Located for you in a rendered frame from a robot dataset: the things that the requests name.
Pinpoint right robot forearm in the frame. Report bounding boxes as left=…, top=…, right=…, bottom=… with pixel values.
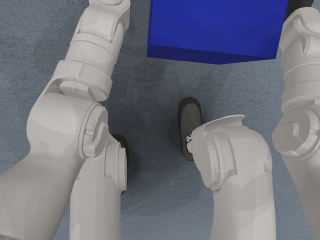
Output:
left=279, top=7, right=320, bottom=115

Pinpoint robot left foot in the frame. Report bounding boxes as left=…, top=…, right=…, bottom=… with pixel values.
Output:
left=112, top=134, right=129, bottom=196

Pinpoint carton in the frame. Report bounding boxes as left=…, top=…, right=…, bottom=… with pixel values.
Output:
left=146, top=0, right=289, bottom=65

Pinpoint robot right shin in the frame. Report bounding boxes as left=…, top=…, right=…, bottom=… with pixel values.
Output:
left=186, top=114, right=273, bottom=173

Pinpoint right robot upper arm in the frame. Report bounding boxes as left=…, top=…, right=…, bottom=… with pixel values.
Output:
left=272, top=107, right=320, bottom=240

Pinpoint left robot upper arm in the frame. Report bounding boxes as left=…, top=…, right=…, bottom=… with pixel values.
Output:
left=0, top=92, right=109, bottom=240

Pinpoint robot right hand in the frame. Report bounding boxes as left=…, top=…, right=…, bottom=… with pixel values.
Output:
left=283, top=0, right=314, bottom=23

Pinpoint left robot forearm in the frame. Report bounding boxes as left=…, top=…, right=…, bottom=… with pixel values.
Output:
left=26, top=0, right=131, bottom=140

